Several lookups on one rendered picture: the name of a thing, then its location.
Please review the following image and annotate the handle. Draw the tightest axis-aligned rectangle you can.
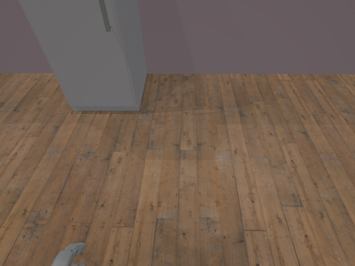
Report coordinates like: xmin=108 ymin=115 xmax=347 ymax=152
xmin=99 ymin=0 xmax=111 ymax=32

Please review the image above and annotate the robot left hand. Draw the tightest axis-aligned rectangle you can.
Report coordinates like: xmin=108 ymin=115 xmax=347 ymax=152
xmin=51 ymin=243 xmax=86 ymax=266

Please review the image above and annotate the fridge door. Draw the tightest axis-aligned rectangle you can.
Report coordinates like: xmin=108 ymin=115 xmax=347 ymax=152
xmin=19 ymin=0 xmax=135 ymax=106

